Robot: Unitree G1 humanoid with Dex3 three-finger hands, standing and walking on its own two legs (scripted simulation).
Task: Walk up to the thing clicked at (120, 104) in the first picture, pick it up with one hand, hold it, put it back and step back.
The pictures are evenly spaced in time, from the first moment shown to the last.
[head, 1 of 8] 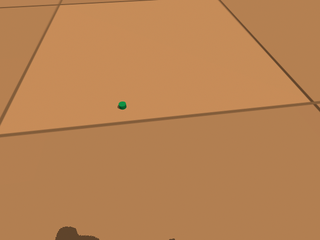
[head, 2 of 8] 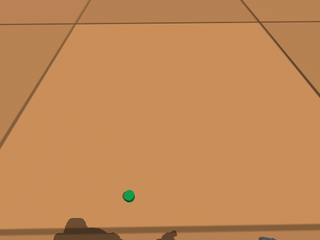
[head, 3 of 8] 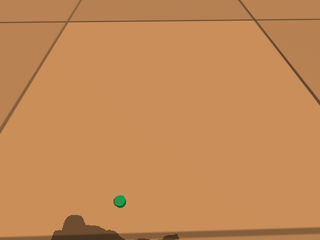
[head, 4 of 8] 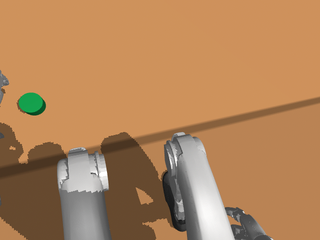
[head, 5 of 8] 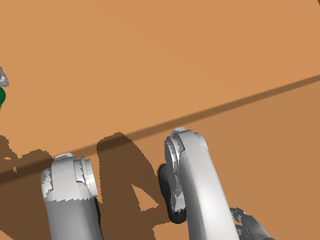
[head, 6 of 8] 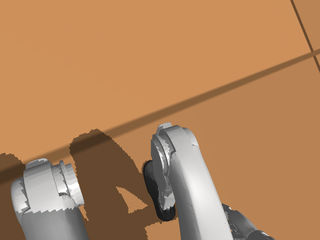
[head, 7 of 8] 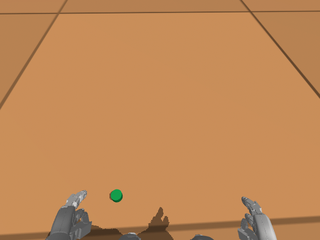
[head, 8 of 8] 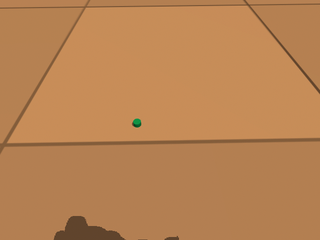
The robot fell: no
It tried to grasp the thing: yes
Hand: left
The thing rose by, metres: 0.69
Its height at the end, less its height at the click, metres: +0.00
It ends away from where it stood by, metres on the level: 0.01
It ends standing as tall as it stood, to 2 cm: yes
